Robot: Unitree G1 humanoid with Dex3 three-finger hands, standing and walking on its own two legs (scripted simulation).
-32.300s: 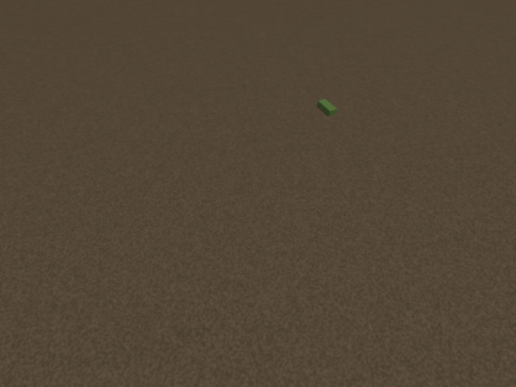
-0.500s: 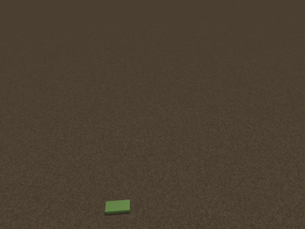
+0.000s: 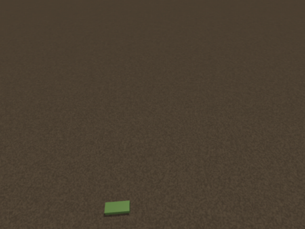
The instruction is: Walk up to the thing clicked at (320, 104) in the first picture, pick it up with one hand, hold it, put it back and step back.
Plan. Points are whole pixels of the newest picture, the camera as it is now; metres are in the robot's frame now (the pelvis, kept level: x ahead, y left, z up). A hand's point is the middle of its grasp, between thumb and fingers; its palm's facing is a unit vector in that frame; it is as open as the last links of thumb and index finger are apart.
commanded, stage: stand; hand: left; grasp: from above
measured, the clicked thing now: (117, 207) +0.41 +0.25 -0.76
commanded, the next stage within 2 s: rise first in 0.70 s
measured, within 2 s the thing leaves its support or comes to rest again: neither
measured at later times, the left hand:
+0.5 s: hand out of the picture +0.07 +0.26 -0.16, palm faces -0.03 -0.94 -0.35, open 7.4 cm
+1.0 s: hand out of the picture +0.14 +0.25 -0.17, palm faces -0.02 -0.94 -0.34, open 8.4 cm
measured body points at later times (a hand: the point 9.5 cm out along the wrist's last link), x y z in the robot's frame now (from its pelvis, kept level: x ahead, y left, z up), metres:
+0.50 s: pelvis +0.00 +0.00 +0.00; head +0.01 +0.00 +0.45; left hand +0.07 +0.30 -0.13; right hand +0.07 -0.30 -0.13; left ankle -0.02 +0.14 -0.75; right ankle +0.00 -0.12 -0.75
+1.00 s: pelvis -0.02 +0.00 -0.01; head +0.04 +0.01 +0.43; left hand +0.14 +0.30 -0.14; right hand +0.08 -0.27 -0.14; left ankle -0.02 +0.14 -0.75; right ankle +0.00 -0.12 -0.75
